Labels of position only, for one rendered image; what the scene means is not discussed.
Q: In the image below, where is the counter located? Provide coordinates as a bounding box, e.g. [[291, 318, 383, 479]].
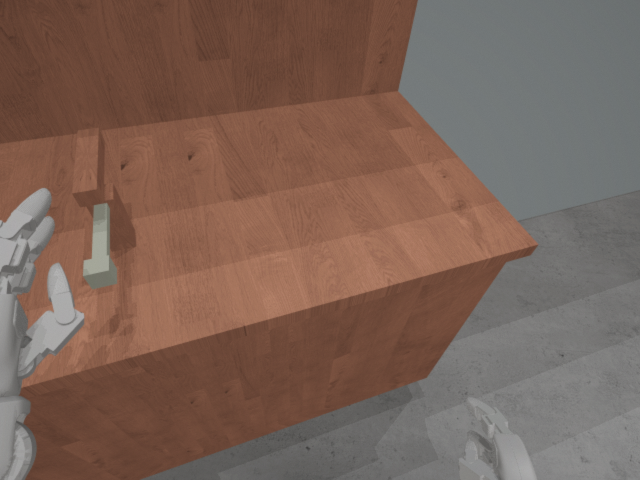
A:
[[0, 0, 539, 480]]

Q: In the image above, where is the left robot hand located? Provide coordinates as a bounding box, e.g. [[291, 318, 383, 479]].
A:
[[0, 188, 84, 397]]

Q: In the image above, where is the tap lever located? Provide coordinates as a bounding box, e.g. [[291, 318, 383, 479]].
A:
[[83, 203, 117, 289]]

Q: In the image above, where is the right robot hand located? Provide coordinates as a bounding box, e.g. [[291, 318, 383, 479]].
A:
[[459, 397, 537, 480]]

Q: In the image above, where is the robot left forearm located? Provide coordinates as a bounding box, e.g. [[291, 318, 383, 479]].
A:
[[0, 396, 37, 480]]

